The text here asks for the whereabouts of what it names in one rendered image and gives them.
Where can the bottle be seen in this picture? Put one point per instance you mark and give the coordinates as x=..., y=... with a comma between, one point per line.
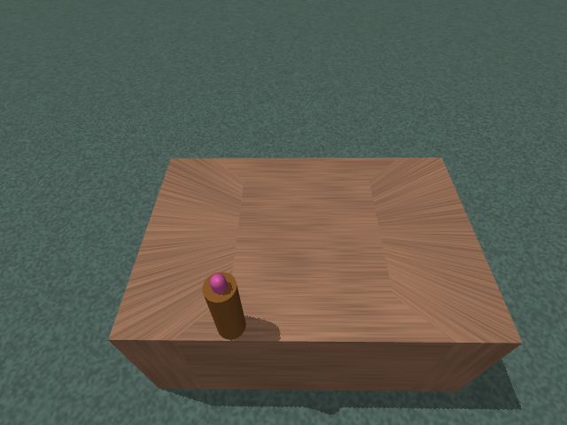
x=222, y=297

